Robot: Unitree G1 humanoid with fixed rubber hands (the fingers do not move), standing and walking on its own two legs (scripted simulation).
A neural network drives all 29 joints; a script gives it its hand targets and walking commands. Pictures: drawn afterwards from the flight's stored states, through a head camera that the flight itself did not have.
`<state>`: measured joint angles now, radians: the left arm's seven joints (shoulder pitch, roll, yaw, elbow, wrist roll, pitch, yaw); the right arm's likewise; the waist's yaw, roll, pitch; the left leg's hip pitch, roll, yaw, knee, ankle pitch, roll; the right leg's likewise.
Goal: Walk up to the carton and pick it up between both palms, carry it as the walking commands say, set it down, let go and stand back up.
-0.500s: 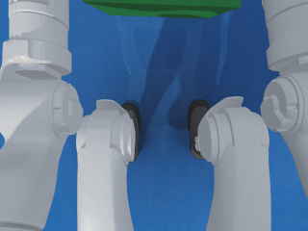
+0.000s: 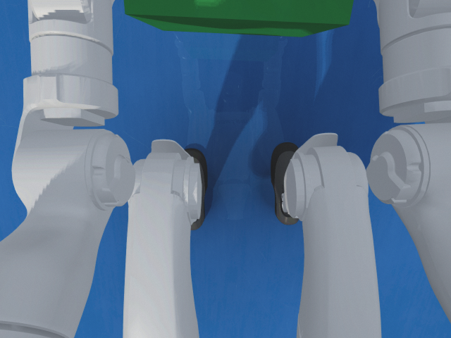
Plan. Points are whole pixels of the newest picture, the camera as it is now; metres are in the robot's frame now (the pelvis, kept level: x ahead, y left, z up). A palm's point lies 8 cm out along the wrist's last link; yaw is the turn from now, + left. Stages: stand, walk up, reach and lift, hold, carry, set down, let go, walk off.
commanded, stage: reach and lift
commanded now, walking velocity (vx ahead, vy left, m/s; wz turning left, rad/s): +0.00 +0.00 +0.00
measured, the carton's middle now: out of the picture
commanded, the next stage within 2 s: none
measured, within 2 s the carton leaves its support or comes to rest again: neither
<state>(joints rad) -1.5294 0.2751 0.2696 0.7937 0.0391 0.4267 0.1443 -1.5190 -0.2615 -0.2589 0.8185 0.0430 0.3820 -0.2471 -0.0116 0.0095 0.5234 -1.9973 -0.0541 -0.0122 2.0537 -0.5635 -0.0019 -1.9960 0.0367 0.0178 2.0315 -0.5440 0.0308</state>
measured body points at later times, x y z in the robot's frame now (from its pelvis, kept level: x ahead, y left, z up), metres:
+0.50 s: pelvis -0.02 -0.01 +0.05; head +0.34 -0.01 +0.30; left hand +0.56 +0.16 -0.07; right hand +0.56 -0.16 -0.07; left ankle +0.12 +0.11 -0.39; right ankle +0.13 -0.13 -0.39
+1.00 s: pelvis -0.03 +0.00 +0.09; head +0.31 +0.00 +0.38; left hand +0.54 +0.16 +0.00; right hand +0.53 -0.16 +0.00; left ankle +0.12 +0.11 -0.39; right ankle +0.13 -0.13 -0.39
